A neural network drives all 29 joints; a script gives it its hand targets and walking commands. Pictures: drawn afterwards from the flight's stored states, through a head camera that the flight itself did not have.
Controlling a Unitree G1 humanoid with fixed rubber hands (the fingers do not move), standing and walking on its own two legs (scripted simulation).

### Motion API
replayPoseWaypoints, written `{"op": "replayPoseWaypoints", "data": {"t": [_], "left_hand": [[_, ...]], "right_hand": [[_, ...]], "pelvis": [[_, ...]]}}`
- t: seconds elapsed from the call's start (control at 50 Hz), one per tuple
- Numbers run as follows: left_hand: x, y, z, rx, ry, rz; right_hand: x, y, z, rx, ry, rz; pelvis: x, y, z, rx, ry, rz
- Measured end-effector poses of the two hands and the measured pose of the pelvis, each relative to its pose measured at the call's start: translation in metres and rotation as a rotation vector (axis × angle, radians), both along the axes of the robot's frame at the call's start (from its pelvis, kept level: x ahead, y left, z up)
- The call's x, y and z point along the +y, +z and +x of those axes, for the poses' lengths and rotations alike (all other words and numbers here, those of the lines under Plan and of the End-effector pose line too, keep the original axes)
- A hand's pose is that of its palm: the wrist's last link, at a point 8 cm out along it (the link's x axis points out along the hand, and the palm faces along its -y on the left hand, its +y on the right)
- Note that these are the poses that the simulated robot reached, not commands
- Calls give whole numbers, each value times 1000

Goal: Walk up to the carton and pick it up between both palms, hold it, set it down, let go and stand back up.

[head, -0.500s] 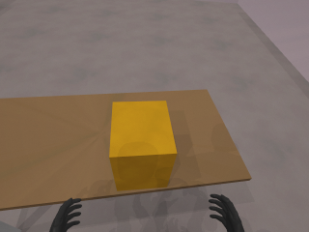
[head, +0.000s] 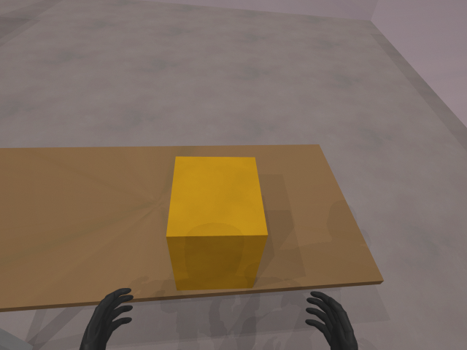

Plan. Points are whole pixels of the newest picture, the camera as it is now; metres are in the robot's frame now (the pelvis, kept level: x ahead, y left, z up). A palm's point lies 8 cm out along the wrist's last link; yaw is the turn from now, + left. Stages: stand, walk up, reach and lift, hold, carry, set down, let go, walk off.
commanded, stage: reach and lift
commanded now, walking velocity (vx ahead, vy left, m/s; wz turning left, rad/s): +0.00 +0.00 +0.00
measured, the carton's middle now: (215, 224) +0.41 +0.06 -0.08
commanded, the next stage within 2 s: none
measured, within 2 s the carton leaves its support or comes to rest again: neither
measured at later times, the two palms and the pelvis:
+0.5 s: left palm (98, 301) +0.20 +0.24 -0.02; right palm (327, 298) +0.23 -0.15 -0.02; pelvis +0.00 +0.00 +0.00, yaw +0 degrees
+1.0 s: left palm (108, 240) +0.29 +0.24 +0.03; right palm (320, 241) +0.32 -0.13 +0.03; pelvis +0.00 +0.01 +0.01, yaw +0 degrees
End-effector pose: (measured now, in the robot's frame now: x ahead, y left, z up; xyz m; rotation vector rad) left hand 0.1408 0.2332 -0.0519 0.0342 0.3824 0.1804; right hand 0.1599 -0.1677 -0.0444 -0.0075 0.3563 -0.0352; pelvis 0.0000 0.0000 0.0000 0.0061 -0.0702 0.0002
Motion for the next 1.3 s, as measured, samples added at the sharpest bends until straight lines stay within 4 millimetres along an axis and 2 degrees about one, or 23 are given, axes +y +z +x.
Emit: {"op": "replayPoseWaypoints", "data": {"t": [0.22,0.52,0.76,0.96,1.14,1.3], "left_hand": [[-4,8,24,-54,5,-12],[8,33,62,-75,20,-21],[8,60,110,-108,9,-40],[10,80,140,-121,22,-52],[9,90,164,-84,31,-68],[7,110,191,-108,17,-66]], "right_hand": [[14,6,24,-32,3,22],[21,31,76,-89,1,30],[26,58,119,-120,-10,23],[32,74,150,-117,-14,13],[34,88,178,-104,-18,14],[38,108,202,-119,-21,22]], "pelvis": [[-3,-1,-1,-5,0,1],[0,2,1,1,-1,1],[4,4,1,23,-1,-2],[7,6,-2,48,-4,-7],[6,6,-5,73,-1,-10],[4,5,-7,100,4,-13]]}}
